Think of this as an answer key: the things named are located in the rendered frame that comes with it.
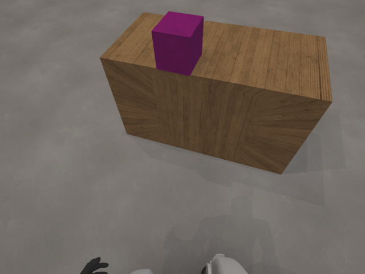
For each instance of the robot right thigh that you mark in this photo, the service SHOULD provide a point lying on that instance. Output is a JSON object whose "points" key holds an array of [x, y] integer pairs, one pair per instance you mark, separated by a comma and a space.
{"points": [[224, 265]]}

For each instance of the carton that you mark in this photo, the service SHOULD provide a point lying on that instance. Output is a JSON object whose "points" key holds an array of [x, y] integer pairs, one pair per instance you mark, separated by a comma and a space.
{"points": [[177, 42]]}

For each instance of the pedestal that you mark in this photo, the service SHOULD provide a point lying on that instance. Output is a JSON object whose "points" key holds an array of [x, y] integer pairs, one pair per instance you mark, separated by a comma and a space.
{"points": [[253, 98]]}

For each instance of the robot right shin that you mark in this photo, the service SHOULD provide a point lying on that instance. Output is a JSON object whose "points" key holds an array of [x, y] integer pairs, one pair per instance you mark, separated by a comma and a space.
{"points": [[218, 255]]}

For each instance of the left robot hand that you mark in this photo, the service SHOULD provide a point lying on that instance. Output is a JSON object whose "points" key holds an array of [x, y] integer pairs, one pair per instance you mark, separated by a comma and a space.
{"points": [[94, 265]]}

